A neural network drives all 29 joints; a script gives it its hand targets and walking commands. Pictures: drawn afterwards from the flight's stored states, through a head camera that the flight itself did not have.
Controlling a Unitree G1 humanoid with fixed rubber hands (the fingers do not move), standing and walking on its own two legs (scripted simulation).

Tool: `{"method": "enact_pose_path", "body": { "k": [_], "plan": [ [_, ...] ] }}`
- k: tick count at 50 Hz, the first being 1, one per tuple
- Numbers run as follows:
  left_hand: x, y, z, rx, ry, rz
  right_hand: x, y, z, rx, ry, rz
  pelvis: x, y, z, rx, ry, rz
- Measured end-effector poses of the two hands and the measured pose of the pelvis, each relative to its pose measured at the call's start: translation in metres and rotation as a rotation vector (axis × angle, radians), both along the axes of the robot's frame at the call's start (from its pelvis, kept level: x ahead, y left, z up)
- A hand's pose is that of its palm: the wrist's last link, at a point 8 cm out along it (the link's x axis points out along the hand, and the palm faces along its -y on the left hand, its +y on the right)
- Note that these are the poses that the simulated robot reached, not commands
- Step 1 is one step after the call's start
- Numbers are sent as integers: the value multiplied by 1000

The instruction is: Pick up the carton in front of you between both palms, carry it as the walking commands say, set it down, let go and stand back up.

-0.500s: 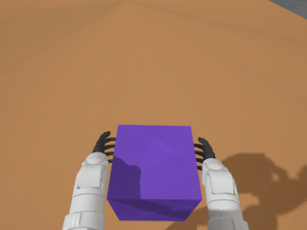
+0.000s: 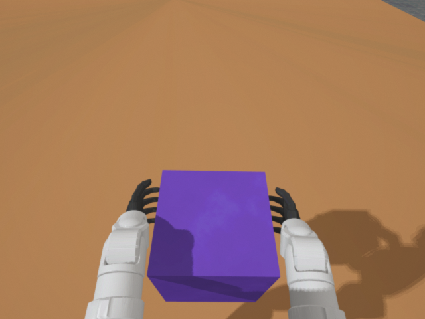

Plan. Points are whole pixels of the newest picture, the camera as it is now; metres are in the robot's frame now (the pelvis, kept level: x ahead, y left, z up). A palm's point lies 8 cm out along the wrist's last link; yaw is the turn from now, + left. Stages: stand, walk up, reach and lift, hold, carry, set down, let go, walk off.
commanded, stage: carry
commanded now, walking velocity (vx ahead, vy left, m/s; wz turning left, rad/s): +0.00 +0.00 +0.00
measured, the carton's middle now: (212, 240) +0.30 +0.00 -0.05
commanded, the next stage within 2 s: hold in 0.20 s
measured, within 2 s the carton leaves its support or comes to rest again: neither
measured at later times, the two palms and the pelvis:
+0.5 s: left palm (156, 208) +0.32 +0.12 +0.05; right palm (309, 240) +0.26 -0.17 +0.04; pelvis -0.01 +0.02 +0.01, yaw -10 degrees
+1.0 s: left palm (156, 243) +0.34 +0.14 -0.15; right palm (270, 247) +0.34 -0.15 -0.15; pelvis -0.05 +0.06 -0.07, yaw -10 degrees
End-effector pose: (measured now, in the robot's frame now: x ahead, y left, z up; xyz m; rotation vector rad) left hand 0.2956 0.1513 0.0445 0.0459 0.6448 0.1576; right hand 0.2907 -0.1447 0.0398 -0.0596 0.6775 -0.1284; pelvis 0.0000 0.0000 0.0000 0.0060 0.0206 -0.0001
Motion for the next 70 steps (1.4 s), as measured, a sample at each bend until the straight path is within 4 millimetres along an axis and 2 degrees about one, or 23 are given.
{"method": "enact_pose_path", "body": {
  "k": [10,13,20,23,26,32,35,38,43,47,50,54,63,70],
  "plan": [
    [0,-3,0,1,1,1,0,-3,0,0,1,0,0,-3,0,1,-1,0],
    [-3,-5,0,-2,1,-8,-3,-5,0,-9,3,7,-2,-4,5,11,-54,-39],
    [8,-31,2,-12,-1,-141,-28,-29,3,-16,2,-114,-3,7,12,-8,-112,-133],
    [15,-37,3,-9,-1,-173,-33,-33,4,-13,3,-158,-5,14,12,-7,-125,-158],
    [22,-33,2,-21,9,-158,-27,-27,1,-14,12,-160,-8,22,11,-5,-129,-177],
    [33,-11,-14,-52,35,-71,3,-8,-14,-28,36,-88,-16,37,5,0,-92,-190],
    [37,-3,-32,-53,46,-41,16,0,-30,-35,50,-57,-22,44,0,1,-45,-186],
    [41,2,-57,-45,55,-25,27,5,-55,-46,63,-28,-28,50,-7,2,31,-180],
    [42,1,-115,-32,52,-14,36,2,-112,-56,63,1,-39,57,-26,4,189,-169],
    [42,-5,-164,-41,35,5,41,-4,-160,-48,46,10,-48,59,-49,16,319,-167],
    [42,-8,-192,-58,9,33,47,-7,-189,-30,21,18,-54,57,-70,29,407,-173],
    [46,-8,-215,-73,-26,73,60,-8,-213,-4,-12,34,-61,52,-95,44,492,-176],
    [62,-5,-253,-74,-17,126,91,-3,-246,18,-2,57,-70,34,-143,58,607,-170],
    [70,-2,-295,-52,24,132,102,0,-291,19,37,75,-72,25,-174,66,700,-168]
  ]
}}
